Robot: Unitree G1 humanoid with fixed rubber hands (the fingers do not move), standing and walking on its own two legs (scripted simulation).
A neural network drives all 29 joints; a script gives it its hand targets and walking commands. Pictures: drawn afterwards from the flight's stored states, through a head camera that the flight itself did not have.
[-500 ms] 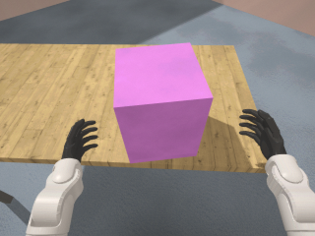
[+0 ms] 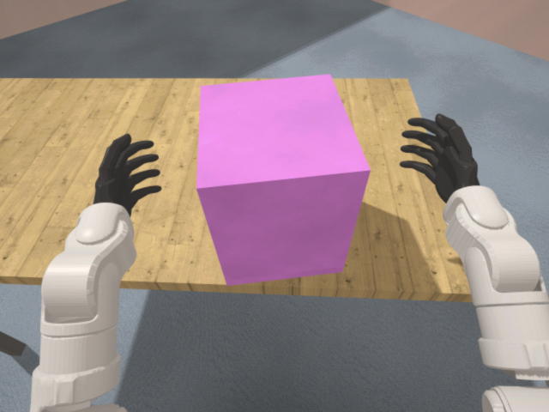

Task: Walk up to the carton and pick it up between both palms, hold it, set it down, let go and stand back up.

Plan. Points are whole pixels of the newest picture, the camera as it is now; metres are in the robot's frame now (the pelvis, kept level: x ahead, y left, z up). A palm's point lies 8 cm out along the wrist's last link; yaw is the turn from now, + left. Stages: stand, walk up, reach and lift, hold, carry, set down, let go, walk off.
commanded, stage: reach and lift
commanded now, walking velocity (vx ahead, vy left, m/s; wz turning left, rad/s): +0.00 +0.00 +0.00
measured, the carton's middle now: (276, 185) +0.43 +0.02 +0.07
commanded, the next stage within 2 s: none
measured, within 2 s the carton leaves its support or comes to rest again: neither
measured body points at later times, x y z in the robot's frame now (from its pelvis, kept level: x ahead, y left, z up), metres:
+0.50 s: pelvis +0.00 +0.00 +0.00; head +0.02 -0.01 +0.45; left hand +0.39 +0.20 +0.21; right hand +0.43 -0.19 +0.21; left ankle +0.05 +0.14 -0.74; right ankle +0.02 -0.13 -0.74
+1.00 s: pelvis +0.00 +0.00 +0.00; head +0.02 -0.01 +0.45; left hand +0.43 +0.20 +0.19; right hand +0.45 -0.19 +0.20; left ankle +0.05 +0.14 -0.74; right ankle +0.02 -0.13 -0.74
